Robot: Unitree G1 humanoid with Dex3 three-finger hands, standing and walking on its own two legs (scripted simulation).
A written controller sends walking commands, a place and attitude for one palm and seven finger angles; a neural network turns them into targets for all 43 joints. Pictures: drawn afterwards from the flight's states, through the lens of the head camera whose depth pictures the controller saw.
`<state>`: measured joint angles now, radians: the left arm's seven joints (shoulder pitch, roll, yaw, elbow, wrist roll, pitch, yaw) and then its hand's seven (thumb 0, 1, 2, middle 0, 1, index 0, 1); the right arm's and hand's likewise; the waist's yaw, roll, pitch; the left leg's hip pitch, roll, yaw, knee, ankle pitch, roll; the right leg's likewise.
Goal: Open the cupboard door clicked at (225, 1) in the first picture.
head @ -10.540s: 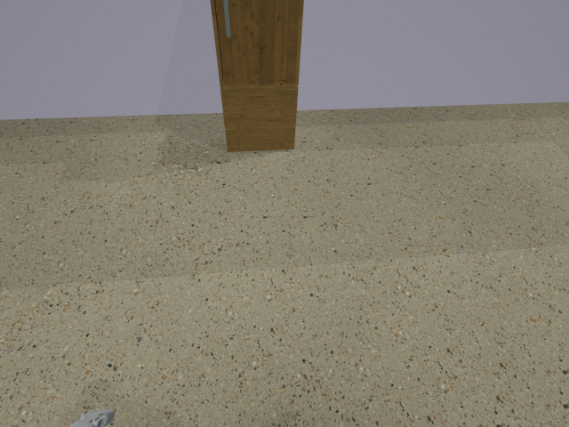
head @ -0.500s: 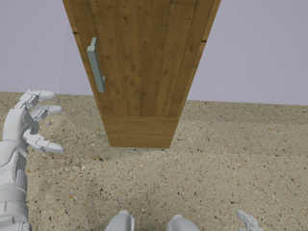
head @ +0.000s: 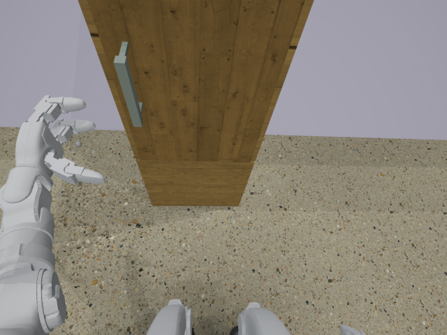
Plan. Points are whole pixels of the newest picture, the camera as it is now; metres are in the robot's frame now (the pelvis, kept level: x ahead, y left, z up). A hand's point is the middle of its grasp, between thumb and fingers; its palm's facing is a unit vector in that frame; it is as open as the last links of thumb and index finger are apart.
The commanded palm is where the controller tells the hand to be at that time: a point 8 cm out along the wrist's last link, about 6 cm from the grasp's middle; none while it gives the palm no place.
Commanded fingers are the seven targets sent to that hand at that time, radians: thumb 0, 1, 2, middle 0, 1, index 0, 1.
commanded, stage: move the hooked fingers beside the handle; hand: left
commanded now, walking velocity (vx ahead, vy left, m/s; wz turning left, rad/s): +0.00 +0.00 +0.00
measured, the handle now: (131, 88) +0.57 +0.18 +0.05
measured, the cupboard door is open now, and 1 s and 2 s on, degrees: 0 0 0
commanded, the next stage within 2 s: slide the fingers in behind the handle in 1.40 s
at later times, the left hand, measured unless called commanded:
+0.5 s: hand (97, 112) +0.50 +0.24 +0.05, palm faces +0.04 -1.00 -0.02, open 13.9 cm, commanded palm +0.49 +0.28 +0.05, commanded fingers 0.00 -0.50 0.30 -0.30 -1.20 -0.30 -1.20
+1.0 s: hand (89, 108) +0.51 +0.26 +0.05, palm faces +0.04 -1.00 +0.00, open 14.0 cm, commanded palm +0.50 +0.28 +0.05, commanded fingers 0.00 -0.50 0.30 -0.30 -1.20 -0.30 -1.20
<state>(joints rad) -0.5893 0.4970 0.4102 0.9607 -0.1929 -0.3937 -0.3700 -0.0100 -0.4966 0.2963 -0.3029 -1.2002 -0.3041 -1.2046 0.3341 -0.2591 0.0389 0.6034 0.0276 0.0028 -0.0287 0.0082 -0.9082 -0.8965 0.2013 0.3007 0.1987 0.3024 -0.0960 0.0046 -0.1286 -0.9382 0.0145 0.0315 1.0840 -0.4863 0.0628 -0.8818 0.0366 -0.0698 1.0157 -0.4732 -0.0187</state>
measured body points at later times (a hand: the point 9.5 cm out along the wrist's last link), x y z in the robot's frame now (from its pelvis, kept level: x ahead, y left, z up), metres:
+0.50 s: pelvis +0.00 +0.00 -0.01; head +0.14 +0.03 +0.41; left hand +0.49 +0.29 +0.05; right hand +0.00 -0.27 -0.12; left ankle +0.01 +0.08 -0.66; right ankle +0.01 -0.11 -0.66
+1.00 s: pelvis +0.01 +0.01 -0.01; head +0.16 +0.05 +0.41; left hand +0.50 +0.31 +0.05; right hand +0.00 -0.26 -0.11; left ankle +0.01 +0.08 -0.66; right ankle +0.01 -0.11 -0.66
